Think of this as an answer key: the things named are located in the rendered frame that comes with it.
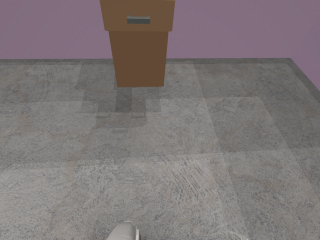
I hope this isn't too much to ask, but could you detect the cabinet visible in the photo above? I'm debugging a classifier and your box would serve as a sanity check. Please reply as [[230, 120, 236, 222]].
[[108, 31, 169, 88]]

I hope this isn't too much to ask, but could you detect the handle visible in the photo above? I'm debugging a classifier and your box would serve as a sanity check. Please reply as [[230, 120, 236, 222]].
[[127, 14, 150, 24]]

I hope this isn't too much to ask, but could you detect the drawer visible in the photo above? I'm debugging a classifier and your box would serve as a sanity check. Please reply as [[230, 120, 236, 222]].
[[99, 0, 175, 32]]

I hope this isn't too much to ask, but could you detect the left robot thigh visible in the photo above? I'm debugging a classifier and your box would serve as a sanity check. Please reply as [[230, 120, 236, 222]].
[[106, 223, 140, 240]]

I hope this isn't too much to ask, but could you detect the left robot shin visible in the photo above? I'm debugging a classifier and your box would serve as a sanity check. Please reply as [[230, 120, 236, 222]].
[[123, 221, 134, 225]]

